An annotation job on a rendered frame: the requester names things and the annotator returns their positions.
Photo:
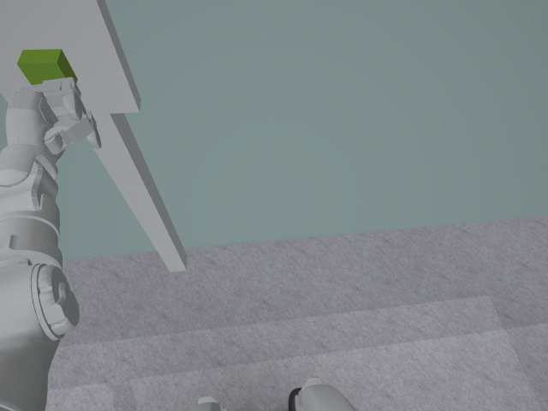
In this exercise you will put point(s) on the robot left upper arm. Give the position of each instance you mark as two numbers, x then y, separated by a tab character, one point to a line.
37	308

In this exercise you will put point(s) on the robot right thigh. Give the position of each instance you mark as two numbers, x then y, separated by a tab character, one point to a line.
322	397

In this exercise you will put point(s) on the panel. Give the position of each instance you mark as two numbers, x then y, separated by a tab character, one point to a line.
85	32

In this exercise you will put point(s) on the button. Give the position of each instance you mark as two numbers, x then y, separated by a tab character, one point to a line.
39	65

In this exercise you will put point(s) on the right robot shin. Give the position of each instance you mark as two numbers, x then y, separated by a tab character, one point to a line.
312	381

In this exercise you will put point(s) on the robot left forearm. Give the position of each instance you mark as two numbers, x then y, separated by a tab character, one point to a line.
29	215

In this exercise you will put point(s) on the robot left hand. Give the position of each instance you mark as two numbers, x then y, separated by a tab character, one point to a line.
31	121

